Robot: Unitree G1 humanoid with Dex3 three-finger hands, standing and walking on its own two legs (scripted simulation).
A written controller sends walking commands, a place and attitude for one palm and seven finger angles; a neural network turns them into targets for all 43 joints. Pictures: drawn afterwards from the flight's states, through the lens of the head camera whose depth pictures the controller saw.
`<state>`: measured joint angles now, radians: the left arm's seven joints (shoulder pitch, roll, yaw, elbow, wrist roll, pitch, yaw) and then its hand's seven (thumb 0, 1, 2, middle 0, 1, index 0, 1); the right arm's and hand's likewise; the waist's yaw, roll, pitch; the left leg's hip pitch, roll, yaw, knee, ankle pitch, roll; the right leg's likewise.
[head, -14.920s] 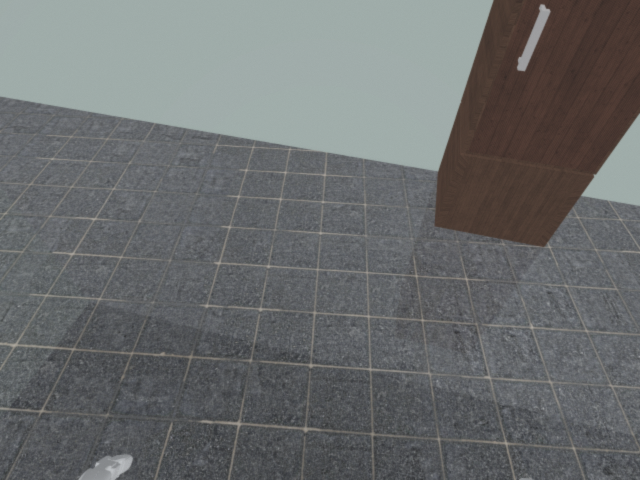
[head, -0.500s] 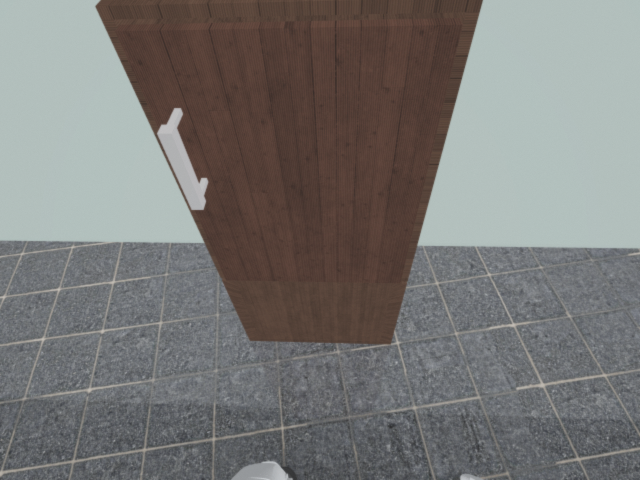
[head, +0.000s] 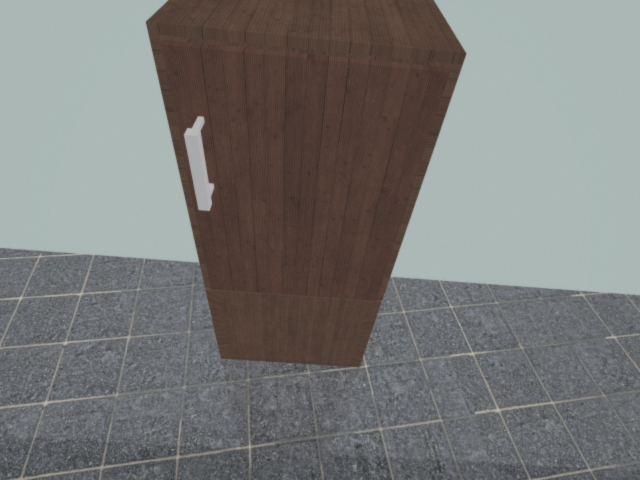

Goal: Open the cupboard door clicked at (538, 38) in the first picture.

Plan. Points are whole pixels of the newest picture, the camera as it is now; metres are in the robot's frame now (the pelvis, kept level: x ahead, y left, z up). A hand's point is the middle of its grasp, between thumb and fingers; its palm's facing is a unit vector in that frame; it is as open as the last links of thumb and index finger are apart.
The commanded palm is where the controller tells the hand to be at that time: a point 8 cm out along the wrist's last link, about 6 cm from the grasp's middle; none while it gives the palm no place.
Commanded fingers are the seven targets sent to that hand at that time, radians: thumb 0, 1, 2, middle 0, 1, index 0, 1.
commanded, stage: come to a stop and stand still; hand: left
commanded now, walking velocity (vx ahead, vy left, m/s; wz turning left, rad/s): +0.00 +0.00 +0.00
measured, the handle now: (202, 165) +0.59 +0.24 +0.06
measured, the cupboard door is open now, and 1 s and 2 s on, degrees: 0 0 0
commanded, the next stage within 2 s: look again from close up in 1.94 s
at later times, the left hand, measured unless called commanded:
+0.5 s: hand out of the picture -0.05 +0.19 -0.18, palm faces +0.06 -0.99 -0.12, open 7.4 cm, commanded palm none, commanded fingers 0.00 0.90 0.90 -0.20 -0.30 -0.20 -0.30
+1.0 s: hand out of the picture -0.10 +0.22 -0.20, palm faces +0.08 -0.99 -0.12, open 7.4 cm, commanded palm none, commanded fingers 0.00 0.90 0.90 -0.20 -0.30 -0.20 -0.30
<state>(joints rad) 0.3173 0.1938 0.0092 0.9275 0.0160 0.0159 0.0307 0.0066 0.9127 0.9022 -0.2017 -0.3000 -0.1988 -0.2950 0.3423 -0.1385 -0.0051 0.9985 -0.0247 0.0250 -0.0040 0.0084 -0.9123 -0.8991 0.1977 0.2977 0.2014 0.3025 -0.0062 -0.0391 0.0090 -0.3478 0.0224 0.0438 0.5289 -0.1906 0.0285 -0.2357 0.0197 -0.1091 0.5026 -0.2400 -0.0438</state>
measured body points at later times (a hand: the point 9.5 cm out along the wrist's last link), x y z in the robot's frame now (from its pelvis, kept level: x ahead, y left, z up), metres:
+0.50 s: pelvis -0.02 +0.03 +0.00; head -0.03 +0.06 +0.45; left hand -0.05 +0.24 -0.17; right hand +0.00 -0.19 -0.14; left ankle +0.09 +0.10 -0.73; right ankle +0.03 -0.09 -0.73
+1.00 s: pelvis -0.07 +0.06 -0.01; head -0.10 +0.11 +0.44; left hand -0.10 +0.27 -0.19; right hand -0.07 -0.17 -0.15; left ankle +0.02 +0.11 -0.71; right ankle +0.03 -0.09 -0.73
